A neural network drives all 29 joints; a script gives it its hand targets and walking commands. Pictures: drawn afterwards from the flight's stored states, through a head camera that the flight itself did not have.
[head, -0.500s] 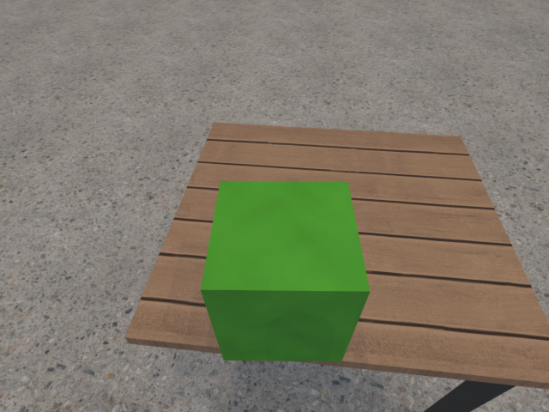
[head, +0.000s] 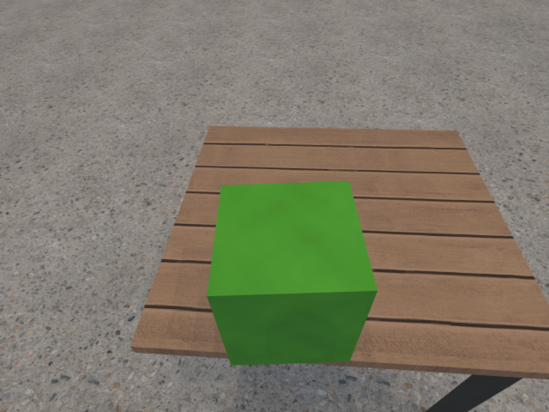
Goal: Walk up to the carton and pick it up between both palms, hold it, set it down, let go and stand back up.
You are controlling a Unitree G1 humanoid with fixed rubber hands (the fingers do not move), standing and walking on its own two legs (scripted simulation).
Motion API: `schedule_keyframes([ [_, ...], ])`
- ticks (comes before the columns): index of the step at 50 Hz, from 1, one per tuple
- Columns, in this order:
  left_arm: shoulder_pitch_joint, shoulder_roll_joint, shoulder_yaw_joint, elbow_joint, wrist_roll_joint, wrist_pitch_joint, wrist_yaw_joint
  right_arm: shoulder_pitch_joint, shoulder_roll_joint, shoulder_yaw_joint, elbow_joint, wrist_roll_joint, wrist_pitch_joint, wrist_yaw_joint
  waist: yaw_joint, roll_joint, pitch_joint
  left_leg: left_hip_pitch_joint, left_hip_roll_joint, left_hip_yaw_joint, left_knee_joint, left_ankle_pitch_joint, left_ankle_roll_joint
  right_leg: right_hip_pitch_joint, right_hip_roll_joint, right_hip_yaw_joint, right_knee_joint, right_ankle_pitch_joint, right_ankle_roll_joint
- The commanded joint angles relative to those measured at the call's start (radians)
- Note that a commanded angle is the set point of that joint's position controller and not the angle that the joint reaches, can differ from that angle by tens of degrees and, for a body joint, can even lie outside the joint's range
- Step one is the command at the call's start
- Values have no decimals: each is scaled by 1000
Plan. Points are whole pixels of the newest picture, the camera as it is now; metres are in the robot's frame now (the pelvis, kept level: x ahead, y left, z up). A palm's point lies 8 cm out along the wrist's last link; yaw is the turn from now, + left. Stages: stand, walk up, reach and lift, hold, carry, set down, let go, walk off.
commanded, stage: stand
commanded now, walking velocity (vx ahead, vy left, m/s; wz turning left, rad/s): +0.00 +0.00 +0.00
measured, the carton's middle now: (287, 276) +0.36 -0.01 -0.02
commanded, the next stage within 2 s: none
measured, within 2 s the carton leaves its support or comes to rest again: neither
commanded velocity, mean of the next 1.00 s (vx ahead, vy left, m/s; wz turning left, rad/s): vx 0.00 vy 0.00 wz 0.00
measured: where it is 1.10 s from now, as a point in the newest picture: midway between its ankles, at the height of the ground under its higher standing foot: outside the picture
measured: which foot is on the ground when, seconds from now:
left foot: down 0.00-1.00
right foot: down 0.00-1.00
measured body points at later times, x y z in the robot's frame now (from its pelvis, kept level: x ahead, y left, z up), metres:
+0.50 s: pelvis -0.01 +0.01 +0.00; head -0.01 +0.00 +0.45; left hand -0.02 +0.21 -0.16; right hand -0.06 -0.21 -0.16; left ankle -0.05 +0.08 -0.74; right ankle -0.01 -0.14 -0.74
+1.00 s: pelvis -0.02 +0.01 +0.00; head -0.02 +0.00 +0.45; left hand -0.04 +0.21 -0.16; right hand -0.06 -0.20 -0.16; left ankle -0.05 +0.08 -0.74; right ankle -0.01 -0.14 -0.74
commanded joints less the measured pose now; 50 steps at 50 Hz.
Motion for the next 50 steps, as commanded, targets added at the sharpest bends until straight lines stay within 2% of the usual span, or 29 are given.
schedule_keyframes([
  [1,45,85,10,-1,-5,-11,10,90,-109,-23,-1,-3,-4,-6,-18,-95,38,43,123,-109,-77,277,17,-95,-58,37,-57,329,-45],
  [4,52,91,10,21,-2,-4,10,89,-71,-11,12,-4,-3,-8,-11,-29,64,16,125,-110,-97,240,16,-102,-54,36,-58,280,-45],
  [15,43,70,-6,87,-2,3,5,113,-61,3,34,-1,-11,-11,-3,-28,79,-6,136,-114,-127,181,21,-97,-52,36,-81,237,-39],
  [16,23,69,-3,76,2,4,4,129,-74,-2,38,4,-9,-14,-16,4,97,-32,123,-111,-143,158,22,-90,-55,23,-76,232,-34],
  [18,29,60,-11,90,-1,1,3,121,-66,0,34,4,-10,-12,-10,-9,120,-41,120,-125,-154,102,20,-123,-53,22,-82,192,-30],
  [20,36,81,-4,92,1,-2,3,91,-75,-4,18,6,-16,-11,-2,-19,52,8,140,-126,-144,164,41,-93,-47,-4,-77,239,-23],
  [21,28,58,-11,91,-3,-5,0,103,-89,-7,24,6,-15,-12,-3,-25,83,16,112,-105,-134,182,29,-122,-53,11,-82,228,-27],
  [22,17,76,-3,94,0,-5,5,137,-58,0,32,4,-21,-12,-19,-73,63,22,135,-122,-116,272,33,-76,-58,-3,-62,272,-34],
  [23,37,53,-6,97,-8,-6,3,146,-85,-8,31,1,-21,-17,-7,-64,44,24,135,-113,-114,290,36,-89,-52,1,-62,279,-29],
  [24,34,63,-8,96,-3,-2,6,151,-52,0,39,-2,-17,-16,-15,-17,63,28,136,-113,-125,236,35,-103,-57,1,-65,241,-30],
  [25,2,50,-9,92,-4,-2,5,153,-68,-2,33,-1,-18,-18,-28,-17,78,15,127,-115,-111,270,28,-98,-55,3,-68,259,-26],
  [26,8,70,-10,96,2,4,9,157,-41,3,37,-3,-13,-19,-24,-24,85,-18,136,-127,-134,211,35,-94,-64,1,-65,254,-27],
  [27,36,35,-21,100,-3,8,9,135,-59,-1,31,-2,-6,-17,-12,18,102,-34,132,-124,-161,74,31,-108,-54,-3,-76,208,-20],
  [28,1,85,-11,106,-1,8,6,123,-70,-5,21,0,-7,-11,-32,-102,83,-13,127,-122,-140,100,33,-103,-61,-2,-91,231,-29],
  [29,3,72,-12,100,1,7,5,165,-39,3,21,2,-8,-9,-28,-104,85,-10,114,-119,-133,91,28,-107,-61,14,-95,200,-31],
  [30,11,37,-21,100,-2,5,1,142,-63,4,28,-1,-10,-13,-14,-50,89,-28,127,-137,-151,132,27,-106,-57,2,-72,222,-23],
  [32,36,55,-18,100,-4,-2,0,144,-71,4,23,5,-18,-15,-10,-18,51,-6,129,-131,-136,218,31,-70,-59,-9,-64,241,-20],
  [33,24,58,-14,104,0,-3,4,128,-36,10,24,0,-19,-15,-2,-82,88,1,129,-118,-118,297,32,-98,-65,-2,-61,276,-31],
  [35,14,51,-16,95,-4,-5,2,157,-58,10,26,4,-22,-19,-22,-51,44,51,126,-107,-97,376,25,-105,-59,-3,-58,284,-33],
  [37,38,67,-16,113,-3,-2,4,169,-37,11,26,6,-22,-9,-24,-29,51,7,128,-113,-115,281,35,-82,-63,3,-64,263,-30],
  [39,24,84,-8,105,-8,2,6,147,-20,16,21,-3,-25,-10,-11,-60,96,-4,121,-120,-121,285,31,-106,-70,9,-67,277,-31],
  [41,37,74,-14,111,-2,9,2,126,-27,13,13,0,-19,-12,4,-21,107,-53,127,-123,-133,170,36,-98,-65,5,-74,238,-23],
  [42,27,63,-19,107,0,14,4,151,-39,11,11,4,-16,-15,-21,11,104,-36,127,-130,-154,122,26,-110,-60,7,-72,222,-27],
  [43,31,65,-18,116,4,20,3,146,-23,14,19,1,-12,-18,-8,-22,111,-58,141,-142,-176,47,38,-103,-55,-7,-69,178,-22],
  [44,2,75,-20,100,1,20,-2,159,-53,11,8,6,-12,-15,-26,-33,112,-88,147,-155,-199,-3,43,-96,-47,-22,-59,184,-21],
  [46,40,38,-27,110,-1,9,0,153,-69,2,1,8,-17,-13,-14,4,108,-62,142,-134,-191,36,36,-99,-55,-23,-70,201,-13],
  [47,28,57,-24,109,0,3,1,143,-43,7,10,3,-19,-12,-12,-49,94,-54,137,-132,-179,61,44,-77,-64,-20,-77,213,-15],
  [49,32,71,-19,105,-5,-3,0,175,-56,6,16,5,-26,-14,-19,-38,37,14,132,-119,-130,216,31,-75,-72,-4,-79,260,-21],
  [50,9,106,-9,103,-4,-1,1,173,-21,13,19,9,-23,-15,-31,-23,59,4,129,-115,-135,191,31,-97,-62,-6,-77,252,-25],
])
